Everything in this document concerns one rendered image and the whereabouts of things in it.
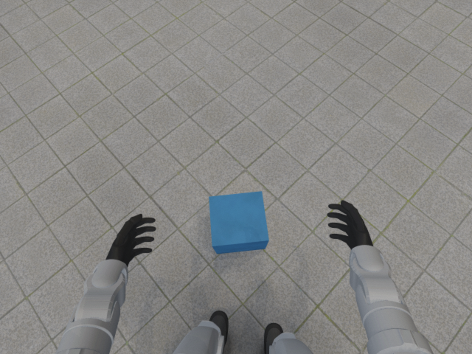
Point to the robot left shin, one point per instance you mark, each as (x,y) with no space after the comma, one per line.
(209,324)

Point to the right robot hand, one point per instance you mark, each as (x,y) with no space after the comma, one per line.
(356,230)

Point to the robot right thigh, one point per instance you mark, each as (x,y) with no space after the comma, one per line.
(289,346)

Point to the left robot hand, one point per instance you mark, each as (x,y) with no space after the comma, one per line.
(122,247)

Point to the carton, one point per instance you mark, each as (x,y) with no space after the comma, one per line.
(238,222)

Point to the right robot forearm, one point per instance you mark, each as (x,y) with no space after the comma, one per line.
(384,314)

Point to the left robot forearm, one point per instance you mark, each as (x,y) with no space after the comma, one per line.
(93,323)

